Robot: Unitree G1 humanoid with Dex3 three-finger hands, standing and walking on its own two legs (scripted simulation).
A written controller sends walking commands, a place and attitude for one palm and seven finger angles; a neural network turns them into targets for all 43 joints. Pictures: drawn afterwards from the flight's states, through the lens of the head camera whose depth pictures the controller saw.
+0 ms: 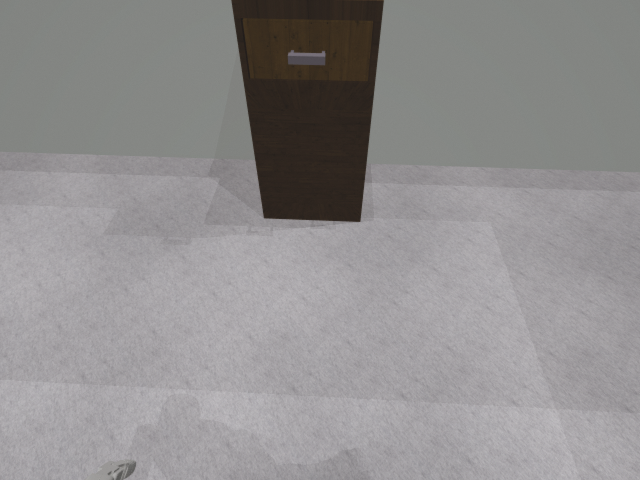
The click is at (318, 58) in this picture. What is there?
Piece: drawer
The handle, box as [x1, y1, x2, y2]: [288, 50, 325, 64]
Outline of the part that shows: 288,53 288,63 290,64 324,64 325,61 324,51 322,51 321,53 294,53 293,50 291,50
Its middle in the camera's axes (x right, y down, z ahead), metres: -0.04 -0.57 +1.21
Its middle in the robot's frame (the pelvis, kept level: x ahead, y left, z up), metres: +1.29 +0.11 -0.02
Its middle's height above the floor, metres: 0.75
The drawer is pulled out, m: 0.00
